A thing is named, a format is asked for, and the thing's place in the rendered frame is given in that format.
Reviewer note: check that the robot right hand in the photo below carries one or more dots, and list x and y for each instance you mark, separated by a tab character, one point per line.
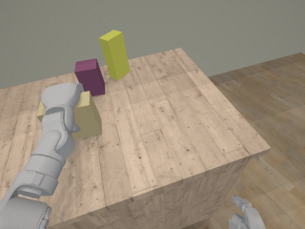
251	219

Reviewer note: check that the robot left hand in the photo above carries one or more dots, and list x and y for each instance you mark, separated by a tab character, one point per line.
65	94

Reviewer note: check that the table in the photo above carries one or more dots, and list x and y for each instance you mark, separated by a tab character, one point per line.
171	149

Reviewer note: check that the robot left upper arm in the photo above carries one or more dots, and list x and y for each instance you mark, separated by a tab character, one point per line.
25	213

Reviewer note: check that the robot left forearm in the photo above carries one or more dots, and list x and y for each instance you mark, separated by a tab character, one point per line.
39	176

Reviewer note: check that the sponge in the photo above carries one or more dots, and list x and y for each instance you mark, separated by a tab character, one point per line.
86	116

